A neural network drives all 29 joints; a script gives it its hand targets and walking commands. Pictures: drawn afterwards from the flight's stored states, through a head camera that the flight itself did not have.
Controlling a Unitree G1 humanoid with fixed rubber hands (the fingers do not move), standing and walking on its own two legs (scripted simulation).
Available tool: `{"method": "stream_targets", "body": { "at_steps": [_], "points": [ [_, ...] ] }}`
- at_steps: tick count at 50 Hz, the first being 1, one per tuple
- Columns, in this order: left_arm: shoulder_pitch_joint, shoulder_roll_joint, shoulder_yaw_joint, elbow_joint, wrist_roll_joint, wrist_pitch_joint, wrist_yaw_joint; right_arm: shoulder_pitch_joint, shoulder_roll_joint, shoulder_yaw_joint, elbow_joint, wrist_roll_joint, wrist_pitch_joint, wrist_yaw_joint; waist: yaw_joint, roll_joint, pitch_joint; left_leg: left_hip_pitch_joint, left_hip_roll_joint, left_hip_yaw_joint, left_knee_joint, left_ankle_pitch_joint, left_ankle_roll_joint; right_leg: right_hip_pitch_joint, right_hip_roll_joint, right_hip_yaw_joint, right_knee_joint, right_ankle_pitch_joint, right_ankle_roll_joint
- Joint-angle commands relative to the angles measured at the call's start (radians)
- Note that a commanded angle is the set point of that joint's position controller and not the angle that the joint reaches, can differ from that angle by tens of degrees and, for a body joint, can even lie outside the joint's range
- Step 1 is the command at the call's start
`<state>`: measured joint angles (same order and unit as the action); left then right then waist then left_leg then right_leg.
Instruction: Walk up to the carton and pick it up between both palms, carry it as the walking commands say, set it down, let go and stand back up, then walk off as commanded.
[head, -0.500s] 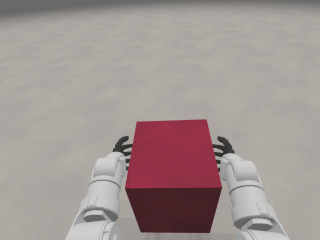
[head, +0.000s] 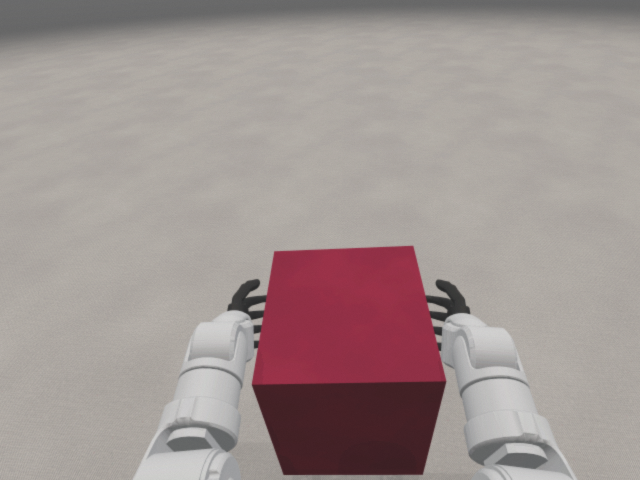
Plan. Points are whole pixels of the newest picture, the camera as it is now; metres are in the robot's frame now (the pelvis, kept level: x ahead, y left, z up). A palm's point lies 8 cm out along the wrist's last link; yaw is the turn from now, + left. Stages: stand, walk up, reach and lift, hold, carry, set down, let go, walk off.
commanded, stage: hold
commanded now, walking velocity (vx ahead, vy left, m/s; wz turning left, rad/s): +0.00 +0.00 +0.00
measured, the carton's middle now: (347, 361) +0.32 +0.00 +0.00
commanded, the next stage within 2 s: carry in 0.28 s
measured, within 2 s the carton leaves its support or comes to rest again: neither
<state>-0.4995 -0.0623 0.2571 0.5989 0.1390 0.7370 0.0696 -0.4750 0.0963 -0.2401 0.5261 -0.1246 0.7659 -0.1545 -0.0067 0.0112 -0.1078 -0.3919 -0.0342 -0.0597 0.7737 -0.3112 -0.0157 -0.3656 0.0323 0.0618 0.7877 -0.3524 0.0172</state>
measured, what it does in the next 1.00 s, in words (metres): steps to the left, turning left: left foot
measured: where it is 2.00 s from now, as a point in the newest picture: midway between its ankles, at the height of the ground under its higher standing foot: outside the picture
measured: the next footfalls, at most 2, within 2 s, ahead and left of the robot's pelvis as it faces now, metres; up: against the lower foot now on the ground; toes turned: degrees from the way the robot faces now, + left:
left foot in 0.98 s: +0.04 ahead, +0.27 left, +0.00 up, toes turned +22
right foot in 1.22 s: +0.04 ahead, +0.06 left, +0.00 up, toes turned +15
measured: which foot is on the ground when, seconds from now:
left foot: down 0.00-0.76, up 0.78-0.96, down 0.98-1.00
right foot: down 0.00-1.00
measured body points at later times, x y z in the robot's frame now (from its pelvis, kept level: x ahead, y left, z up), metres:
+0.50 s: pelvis +0.00 +0.03 +0.00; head -0.08 +0.03 +0.44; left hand +0.32 +0.19 +0.10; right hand +0.32 -0.11 +0.11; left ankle +0.06 +0.13 -0.70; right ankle +0.05 -0.12 -0.71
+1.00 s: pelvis -0.02 +0.12 +0.00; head -0.08 +0.10 +0.44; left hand +0.22 +0.33 +0.12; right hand +0.29 +0.05 +0.12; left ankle +0.00 +0.25 -0.71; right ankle +0.02 -0.08 -0.71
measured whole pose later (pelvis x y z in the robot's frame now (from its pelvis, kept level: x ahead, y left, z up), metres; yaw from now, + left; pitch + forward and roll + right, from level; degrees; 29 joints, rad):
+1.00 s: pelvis -0.02 +0.12 +0.00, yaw +18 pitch +1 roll +0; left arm -0.34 -0.17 0.15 -0.17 0.13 1.27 0.12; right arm -0.26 0.15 -0.20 -0.28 -0.10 1.29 -0.14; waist -0.01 0.00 -0.18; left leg -0.49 0.04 0.04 0.78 -0.28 0.03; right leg -0.36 -0.25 -0.14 0.78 -0.41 0.13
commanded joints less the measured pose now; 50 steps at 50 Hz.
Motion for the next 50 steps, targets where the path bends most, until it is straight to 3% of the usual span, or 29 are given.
{"method": "stream_targets", "body": {
  "at_steps": [1,4,5,7,13,14,16,18,20,23,24,25,27,28,29,31,33,35,36,37,38,39,40,42,44,46,48,49,50],
  "points": [
    [-0.683,-1.179,-0.512,-0.223,-0.240,-0.018,-0.332,-0.738,1.177,0.559,-0.153,0.250,-0.016,0.409,0.025,-0.059,-0.356,0.295,-0.029,-0.002,-0.240,0.109,0.024,0.131,0.009,0.026,-0.293,0.051,-0.003],
    [-0.672,-1.188,-0.524,-0.229,-0.240,-0.015,-0.331,-0.749,1.168,0.573,-0.178,0.253,-0.015,0.410,0.019,-0.070,-0.346,0.306,-0.029,-0.003,-0.243,0.110,0.024,0.131,0.014,0.016,-0.294,0.052,-0.001],
    [-0.678,-1.206,-0.532,-0.236,-0.248,-0.013,-0.335,-0.740,1.159,0.565,-0.185,0.257,-0.016,0.411,0.008,-0.032,-0.344,0.290,-0.027,-0.007,-0.239,0.106,0.020,0.136,0.013,0.021,-0.290,0.053,-0.006],
    [-0.648,-1.182,-0.497,-0.207,-0.231,-0.015,-0.335,-0.757,1.184,0.569,-0.175,0.262,-0.013,0.414,0.034,-0.054,-0.320,0.278,-0.031,0.001,-0.242,0.069,0.028,0.129,0.009,0.028,-0.303,-0.006,0.000],
    [-0.667,-1.201,-0.505,-0.213,-0.244,-0.012,-0.340,-0.767,1.175,0.571,-0.185,0.259,-0.016,0.415,0.026,-0.067,-0.319,0.289,-0.024,-0.010,-0.240,0.065,0.027,0.113,0.007,0.032,-0.303,-0.019,-0.006],
    [-0.734,-1.140,-0.572,-0.357,-0.258,0.027,-0.300,-0.859,1.110,0.609,-0.319,0.289,0.011,0.376,0.006,-0.096,-0.385,0.128,0.143,-0.053,-0.138,0.292,0.027,0.169,-0.176,0.089,-0.219,0.260,-0.041],
    [-0.782,-1.127,-0.569,-0.392,-0.262,0.050,-0.272,-0.878,1.107,0.628,-0.366,0.297,0.042,0.353,0.006,-0.149,-0.393,-0.024,0.063,-0.015,-0.056,0.060,0.022,0.197,-0.269,0.237,-0.296,0.146,-0.082],
    [-0.740,-1.126,-0.565,-0.394,-0.245,0.087,-0.246,-0.859,1.113,0.620,-0.359,0.290,0.080,0.334,0.012,-0.260,-0.323,-0.168,0.002,0.025,0.074,-0.129,0.011,0.198,-0.359,0.326,-0.366,-0.035,-0.142],
    [-0.699,-1.146,-0.572,-0.425,-0.232,0.126,-0.219,-0.846,1.107,0.624,-0.403,0.304,0.121,0.314,0.011,-0.254,-0.272,-0.172,0.005,0.072,0.154,-0.131,-0.004,0.084,-0.405,0.351,-0.447,-0.240,-0.156],
    [-0.668,-1.136,-0.616,-0.544,-0.262,0.194,-0.173,-0.767,1.112,0.642,-0.460,0.333,0.193,0.285,0.003,-0.211,-0.290,-0.075,0.016,0.075,-0.044,-0.092,0.009,0.017,-0.350,0.218,-0.392,-0.181,-0.113],
    [-0.667,-1.149,-0.641,-0.580,-0.277,0.219,-0.157,-0.738,1.109,0.648,-0.501,0.339,0.218,0.272,-0.008,-0.202,-0.311,-0.014,0.026,0.039,-0.100,-0.052,0.024,-0.006,-0.312,0.163,-0.333,-0.148,-0.087],
    [-0.610,-1.126,-0.641,-0.593,-0.278,0.243,-0.143,-0.689,1.093,0.648,-0.521,0.342,0.246,0.262,-0.009,-0.133,-0.331,0.069,0.038,-0.023,-0.202,-0.043,0.045,-0.059,-0.255,0.088,-0.244,-0.158,-0.056],
    [-0.631,-1.098,-0.649,-0.643,-0.302,0.304,-0.116,-0.668,1.040,0.611,-0.570,0.344,0.292,0.229,-0.006,0.276,-0.271,0.120,0.262,-0.458,-0.449,-0.022,0.143,-0.278,-0.038,-0.157,0.139,-0.217,0.032],
    [-0.607,-1.086,-0.650,-0.630,-0.307,0.329,-0.101,-0.641,1.003,0.593,-0.580,0.335,0.310,0.205,0.000,0.280,-0.245,0.103,0.269,-0.512,-0.443,0.006,0.173,-0.306,-0.048,-0.127,0.265,-0.231,0.049],
    [-0.506,-1.080,-0.642,-0.665,-0.310,0.347,-0.089,-0.594,1.034,0.644,-0.667,0.348,0.327,0.193,0.008,0.178,-0.248,0.088,0.246,-0.470,-0.427,0.058,0.180,-0.264,-0.051,-0.113,0.286,-0.203,0.047],
    [-0.518,-1.100,-0.675,-0.753,-0.362,0.382,-0.067,-0.605,1.037,0.655,-0.797,0.365,0.353,0.157,0.009,0.146,-0.249,0.083,0.209,-0.360,-0.384,0.280,0.175,-0.199,-0.037,-0.135,0.185,-0.188,0.048],
    [-0.474,-1.071,-0.674,-0.771,-0.374,0.418,-0.040,-0.576,0.975,0.651,-0.864,0.373,0.387,0.125,0.007,0.214,-0.314,0.067,0.189,-0.299,-0.342,0.425,0.165,-0.090,-0.016,-0.149,0.061,-0.179,0.040],
    [-0.390,-1.043,-0.658,-0.790,-0.357,0.455,-0.014,-0.486,0.925,0.645,-0.894,0.369,0.427,0.105,0.008,0.255,-0.345,-0.031,0.162,-0.277,-0.346,0.318,0.130,0.055,-0.023,-0.137,-0.069,-0.141,0.025],
    [-0.358,-1.011,-0.638,-0.815,-0.342,0.468,-0.002,-0.436,0.903,0.641,-0.884,0.361,0.446,0.096,0.024,0.235,-0.356,-0.108,0.146,-0.254,-0.305,0.269,0.100,0.178,-0.056,-0.111,-0.215,-0.077,0.006],
    [-0.312,-1.004,-0.630,-0.831,-0.335,0.474,0.003,-0.415,0.905,0.660,-0.908,0.370,0.457,0.093,0.037,0.141,-0.394,-0.195,0.098,-0.182,-0.216,0.188,0.051,0.344,-0.149,-0.033,-0.339,-0.047,-0.015],
    [-0.330,-0.978,-0.631,-0.882,-0.332,0.474,0.009,-0.384,0.938,0.665,-0.886,0.370,0.475,0.094,0.031,-0.195,-0.380,-0.365,-0.022,-0.017,-0.002,-0.106,0.014,0.427,-0.436,0.283,-0.420,-0.014,-0.090],
    [-0.315,-0.977,-0.620,-0.889,-0.317,0.477,0.018,-0.459,0.942,0.685,-0.916,0.389,0.486,0.097,0.036,-0.379,-0.308,-0.481,-0.007,0.094,0.293,-0.251,-0.028,0.320,-0.685,0.464,-0.478,0.104,-0.215],
    [-0.337,-0.964,-0.626,-0.953,-0.313,0.478,0.031,-0.501,0.943,0.693,-0.940,0.416,0.484,0.099,0.036,-0.255,-0.242,-0.446,0.081,0.036,0.412,-0.223,-0.022,0.243,-0.667,0.403,-0.464,0.206,-0.241],
    [-0.338,-0.939,-0.634,-0.999,-0.331,0.484,0.027,-0.449,0.946,0.717,-0.928,0.432,0.493,0.097,0.020,-0.120,-0.212,-0.387,0.113,0.033,0.429,-0.118,-0.014,0.148,-0.548,0.206,-0.421,0.147,-0.177],
    [-0.291,-0.922,-0.613,-0.966,-0.334,0.499,0.032,-0.441,0.917,0.720,-0.967,0.432,0.504,0.083,0.014,-0.230,-0.226,-0.280,0.085,0.122,0.222,-0.126,-0.019,0.143,-0.466,0.033,-0.344,0.321,-0.107],
    [-0.222,-0.894,-0.605,-0.945,-0.320,0.511,0.050,-0.398,0.881,0.709,-0.972,0.431,0.518,0.078,0.015,-0.288,-0.264,-0.143,0.071,0.172,-0.001,-0.158,-0.001,0.127,-0.470,-0.049,-0.286,0.492,-0.078],
    [-0.207,-0.894,-0.599,-0.958,-0.322,0.515,0.056,-0.393,0.865,0.708,-0.996,0.437,0.522,0.080,0.009,-0.234,-0.336,0.041,0.012,0.209,-0.201,-0.035,0.009,0.101,-0.391,-0.159,-0.131,0.530,-0.007],
    [-0.210,-0.910,-0.600,-0.932,-0.326,0.517,0.053,-0.380,0.860,0.697,-0.983,0.429,0.519,0.080,0.005,-0.173,-0.370,0.136,0.060,0.105,-0.265,0.057,0.035,0.047,-0.351,-0.206,-0.012,0.404,0.037],
    [-0.185,-0.903,-0.608,-0.929,-0.317,0.522,0.056,-0.353,0.837,0.677,-0.969,0.426,0.521,0.082,0.005,0.118,-0.393,0.264,0.257,-0.175,-0.307,0.347,0.096,-0.160,-0.247,-0.259,0.173,-0.011,0.097]
  ]
}}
